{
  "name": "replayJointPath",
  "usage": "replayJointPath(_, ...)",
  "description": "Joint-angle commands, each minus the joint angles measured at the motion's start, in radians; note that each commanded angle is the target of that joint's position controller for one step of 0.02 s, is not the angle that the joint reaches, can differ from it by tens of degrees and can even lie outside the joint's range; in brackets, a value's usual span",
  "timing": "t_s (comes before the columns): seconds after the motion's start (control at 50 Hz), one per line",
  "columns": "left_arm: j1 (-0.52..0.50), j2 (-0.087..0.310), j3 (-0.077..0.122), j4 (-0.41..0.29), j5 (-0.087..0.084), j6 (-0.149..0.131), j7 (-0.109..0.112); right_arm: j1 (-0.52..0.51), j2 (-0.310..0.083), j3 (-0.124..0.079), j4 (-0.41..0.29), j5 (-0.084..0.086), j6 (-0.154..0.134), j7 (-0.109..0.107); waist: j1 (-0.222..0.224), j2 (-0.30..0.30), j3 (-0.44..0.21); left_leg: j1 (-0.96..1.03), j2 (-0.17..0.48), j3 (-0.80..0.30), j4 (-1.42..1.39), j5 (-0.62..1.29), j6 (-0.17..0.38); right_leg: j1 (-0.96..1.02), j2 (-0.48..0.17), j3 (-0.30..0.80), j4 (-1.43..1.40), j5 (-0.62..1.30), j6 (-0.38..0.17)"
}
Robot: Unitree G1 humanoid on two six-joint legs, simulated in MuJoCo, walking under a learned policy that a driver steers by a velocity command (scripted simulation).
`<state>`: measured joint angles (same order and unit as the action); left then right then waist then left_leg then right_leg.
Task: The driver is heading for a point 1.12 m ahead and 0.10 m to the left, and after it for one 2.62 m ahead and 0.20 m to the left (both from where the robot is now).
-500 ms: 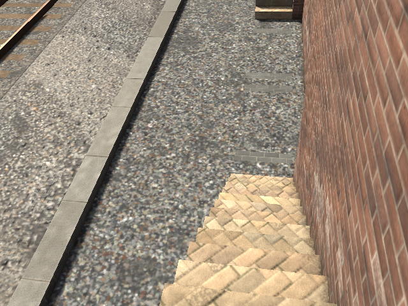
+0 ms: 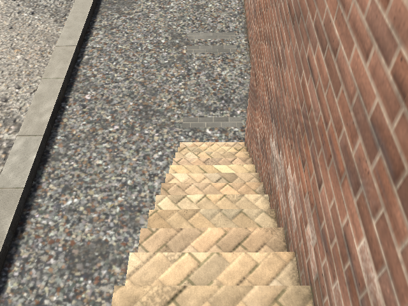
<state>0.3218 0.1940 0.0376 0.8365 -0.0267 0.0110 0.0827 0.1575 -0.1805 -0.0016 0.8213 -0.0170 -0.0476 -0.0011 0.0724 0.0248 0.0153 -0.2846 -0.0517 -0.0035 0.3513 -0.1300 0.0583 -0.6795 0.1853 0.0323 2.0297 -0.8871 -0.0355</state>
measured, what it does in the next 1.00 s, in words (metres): steps on the spot: right foot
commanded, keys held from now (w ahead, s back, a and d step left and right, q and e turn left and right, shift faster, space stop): no key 0.98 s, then w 0.02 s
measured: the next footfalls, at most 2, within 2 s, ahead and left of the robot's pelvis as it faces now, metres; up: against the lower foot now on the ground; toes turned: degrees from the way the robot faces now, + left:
right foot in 0.34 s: +0.11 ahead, -0.18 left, +0.00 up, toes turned -3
left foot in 1.60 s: +0.28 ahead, +0.13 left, -0.15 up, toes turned -9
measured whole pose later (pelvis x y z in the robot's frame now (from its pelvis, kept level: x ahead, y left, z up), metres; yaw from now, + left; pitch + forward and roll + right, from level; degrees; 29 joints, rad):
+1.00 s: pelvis +0.07 -0.04 +0.00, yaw -2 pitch -2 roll +1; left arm 0.31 0.16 -0.05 1.05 -0.02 -0.03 0.02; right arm 0.23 -0.19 0.01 0.97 -0.03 0.07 0.01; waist 0.02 0.03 0.02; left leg -0.10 -0.05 -0.07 0.36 -0.23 0.01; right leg -0.17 -0.06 0.00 0.43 -0.22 0.04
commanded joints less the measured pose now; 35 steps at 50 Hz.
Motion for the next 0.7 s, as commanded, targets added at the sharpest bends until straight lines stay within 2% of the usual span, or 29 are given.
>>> replayJointPath(0.02,0.093,0.011,-0.020,-0.109,0.046,0.017,0.005,0.155,-0.208,-0.046,-0.028,-0.022,-0.012,-0.045,-0.009,0.035,-0.255,0.428,0.584,-0.375,0.145,0.771,0.396,-0.419,-0.131,0.161,0.184,0.187,0.036)
replayJointPath(0.04,0.052,0.033,-0.013,-0.079,0.063,0.052,0.017,0.168,-0.175,-0.036,-0.024,-0.026,0.002,-0.042,-0.013,-0.045,-0.168,0.240,0.490,-0.283,0.110,0.712,0.365,-0.375,-0.082,0.074,0.220,0.287,0.053)
replayJointPath(0.06,-0.041,0.040,0.003,-0.122,0.051,0.070,0.007,0.227,-0.169,-0.025,-0.002,-0.016,0.003,-0.030,-0.025,-0.042,-0.077,0.106,0.384,-0.191,0.164,0.632,0.252,-0.397,-0.078,0.081,0.122,0.446,0.061)
replayJointPath(0.08,-0.053,0.027,0.007,-0.121,0.043,0.080,0.002,0.248,-0.156,-0.014,0.008,-0.011,0.010,-0.023,-0.023,-0.010,-0.064,0.048,0.336,-0.158,0.200,0.651,0.208,-0.390,-0.059,0.067,0.093,0.497,0.069)
replayJointPath(0.1,-0.071,0.015,0.006,-0.128,0.040,0.086,0.001,0.267,-0.154,-0.007,0.010,-0.002,0.014,-0.024,-0.036,0.022,-0.046,0.012,0.317,-0.147,0.210,0.637,0.185,-0.403,-0.049,0.068,0.090,0.527,0.080)
replayJointPath(0.12,-0.074,-0.010,0.002,-0.136,0.038,0.087,0.003,0.275,-0.151,-0.003,0.019,-0.002,0.019,-0.021,-0.039,0.087,-0.050,0.007,0.302,-0.151,0.219,0.619,0.178,-0.421,-0.042,0.068,0.105,0.530,0.090)
replayJointPath(0.14,-0.138,-0.031,-0.008,-0.185,0.028,0.076,0.001,0.247,-0.142,0.006,0.006,0.007,0.016,-0.032,-0.037,0.130,0.000,-0.028,0.323,-0.156,0.200,0.427,0.161,-0.451,-0.070,0.103,-0.048,0.594,0.119)
replayJointPath(0.16,-0.167,-0.035,-0.017,-0.196,0.024,0.077,-0.007,0.260,-0.131,0.014,0.011,0.008,0.016,-0.040,-0.051,0.094,0.010,-0.125,0.330,-0.170,0.166,0.329,0.175,-0.371,-0.072,0.068,-0.119,0.667,0.131)
replayJointPath(0.18,-0.150,-0.044,-0.027,-0.197,0.021,0.078,-0.016,0.230,-0.127,0.022,0.007,0.000,0.016,-0.046,-0.034,0.101,0.001,-0.161,0.310,-0.170,0.150,0.223,0.165,-0.291,-0.092,0.064,-0.232,0.744,0.140)
replayJointPath(0.2,-0.120,-0.045,-0.038,-0.187,0.026,0.075,-0.023,0.171,-0.101,0.038,-0.006,-0.006,0.025,-0.051,-0.005,0.087,-0.027,-0.189,0.260,-0.142,0.123,0.015,0.126,-0.149,-0.132,0.056,-0.500,0.824,0.143)
replayJointPath(0.22,-0.100,-0.026,-0.043,-0.171,0.026,0.069,-0.035,0.083,-0.098,0.040,-0.036,0.002,0.043,-0.055,0.007,0.112,-0.044,-0.295,0.213,-0.071,0.047,-0.163,0.088,0.096,-0.144,-0.020,-0.823,0.843,0.122)
replayJointPath(0.24,-0.067,0.000,-0.038,-0.134,0.027,0.063,-0.049,0.107,-0.131,0.026,-0.026,0.013,0.055,-0.054,-0.020,0.151,-0.052,-0.322,0.207,-0.068,-0.029,-0.260,0.090,0.307,-0.147,-0.059,-1.034,0.812,0.095)
replayJointPath(0.26,-0.022,0.007,-0.039,-0.101,0.021,0.058,-0.062,0.124,-0.192,-0.004,-0.008,0.002,0.080,-0.046,-0.025,0.251,-0.055,-0.276,0.219,-0.090,-0.050,-0.333,0.106,0.430,-0.164,-0.062,-1.154,0.704,0.063)
replayJointPath(0.28,0.099,0.012,-0.038,-0.020,0.042,0.057,-0.064,0.038,-0.226,-0.015,-0.020,-0.010,0.071,-0.029,0.039,0.283,-0.100,-0.446,0.261,-0.055,-0.011,-0.198,0.096,0.722,-0.132,-0.131,-0.903,0.904,0.060)
replayJointPath(0.3,0.210,0.023,-0.038,-0.001,0.044,0.057,-0.061,-0.078,-0.222,-0.015,-0.035,-0.004,0.068,-0.023,0.148,0.310,-0.046,-0.438,0.251,-0.060,0.056,-0.198,0.056,0.748,-0.201,-0.076,-1.107,0.884,0.047)
replayJointPath(0.32,0.134,0.016,-0.051,-0.023,0.031,0.022,-0.056,0.060,-0.158,-0.009,-0.019,-0.010,0.098,-0.025,0.058,0.218,0.090,-0.143,0.190,-0.090,0.094,-0.438,0.032,0.503,-0.231,-0.015,-1.723,0.451,0.051)
replayJointPath(0.34,0.068,0.018,-0.052,0.016,0.067,-0.014,-0.052,0.283,-0.082,0.001,0.035,-0.022,0.110,-0.016,-0.113,0.044,0.118,-0.147,0.175,-0.126,0.222,-0.369,0.034,0.583,-0.257,-0.006,-1.683,0.430,0.087)
replayJointPath(0.36,0.113,0.047,-0.074,-0.009,0.055,-0.053,-0.061,0.426,0.021,0.019,0.037,-0.027,0.109,-0.006,-0.158,-0.172,0.035,-0.240,0.180,-0.143,0.357,-0.506,0.000,0.686,-0.544,0.295,-1.545,0.965,0.068)
replayJointPath(0.38,0.131,0.039,-0.081,0.028,0.045,-0.059,-0.033,0.315,-0.073,-0.019,0.033,-0.006,0.143,-0.003,-0.082,-0.241,0.143,-0.243,0.097,-0.124,0.270,-0.422,-0.036,0.401,-0.563,0.496,-1.723,0.826,-0.006)
replayJointPath(0.4,0.059,0.010,-0.089,0.011,0.039,-0.067,-0.028,0.244,-0.103,-0.029,0.035,-0.011,0.156,0.006,-0.086,-0.185,0.186,-0.180,0.092,-0.122,0.256,-0.337,-0.039,0.311,-0.517,0.484,-1.802,0.527,-0.010)
replayJointPath(0.42,-0.003,-0.009,-0.097,0.014,0.032,-0.074,-0.034,0.197,-0.086,-0.023,0.032,-0.011,0.156,0.021,-0.096,-0.205,0.161,-0.069,0.080,-0.115,0.200,-0.243,-0.025,0.276,-0.468,0.386,-1.826,0.406,0.007)
replayJointPath(0.44,-0.006,-0.009,-0.101,0.035,0.034,-0.072,-0.039,0.197,-0.062,-0.011,0.043,-0.009,0.159,0.030,-0.106,-0.229,0.138,0.050,0.076,-0.119,0.139,-0.175,-0.021,0.243,-0.425,0.303,-1.836,0.320,0.038)
replayJointPath(0.46,-0.012,0.009,-0.097,0.040,0.025,-0.069,-0.043,0.184,-0.065,-0.006,0.049,-0.016,0.161,0.038,-0.110,-0.237,0.124,0.160,0.065,-0.118,0.106,-0.100,-0.011,0.191,-0.382,0.244,-1.855,0.185,0.065)
replayJointPath(0.48,-0.010,0.036,-0.092,0.050,0.022,-0.070,-0.047,0.181,-0.065,-0.003,0.047,-0.019,0.155,0.043,-0.117,-0.243,0.120,0.224,0.062,-0.128,0.085,-0.047,0.000,0.166,-0.364,0.219,-1.876,0.179,0.083)
replayJointPath(0.52,0.024,0.045,-0.091,0.079,0.007,-0.077,-0.053,0.169,-0.063,0.001,0.051,-0.025,0.144,0.043,-0.106,-0.202,0.101,0.263,0.088,-0.153,0.042,0.009,0.000,0.215,-0.353,0.190,-1.858,0.297,0.096)
replayJointPath(0.56,0.051,0.054,-0.090,0.099,0.002,-0.083,-0.054,0.154,-0.059,0.003,0.051,-0.029,0.136,0.037,-0.091,-0.164,0.065,0.271,0.102,-0.170,0.011,0.029,-0.008,0.283,-0.351,0.175,-1.830,0.391,0.095)
replayJointPath(0.62,0.068,0.059,-0.089,0.123,0.002,-0.085,-0.056,0.113,-0.046,0.006,0.042,-0.030,0.126,0.041,-0.078,-0.112,0.026,0.285,0.116,-0.182,-0.013,0.038,-0.013,0.328,-0.348,0.153,-1.805,0.459,0.083)
replayJointPath(0.66,0.056,0.056,-0.090,0.126,0.005,-0.084,-0.058,0.103,-0.048,0.004,0.053,-0.023,0.121,0.040,-0.075,-0.067,0.031,0.283,0.123,-0.182,-0.023,0.058,-0.015,0.334,-0.346,0.130,-1.786,0.534,0.076)
replayJointPath(0.7,0.065,0.062,-0.088,0.143,0.007,-0.084,-0.059,0.095,-0.051,0.003,0.059,-0.026,0.115,0.036,-0.069,-0.048,0.019,0.280,0.131,-0.191,-0.028,0.068,-0.012,0.367,-0.338,0.105,-1.757,0.610,0.073)
Velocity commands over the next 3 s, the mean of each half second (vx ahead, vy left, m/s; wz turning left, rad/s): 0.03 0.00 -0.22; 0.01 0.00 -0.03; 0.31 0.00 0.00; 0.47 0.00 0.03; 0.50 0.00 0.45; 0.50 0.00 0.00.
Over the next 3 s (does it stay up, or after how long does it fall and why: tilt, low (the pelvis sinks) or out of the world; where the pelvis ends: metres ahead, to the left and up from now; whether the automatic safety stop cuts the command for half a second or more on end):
stays up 0.82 0.17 -0.66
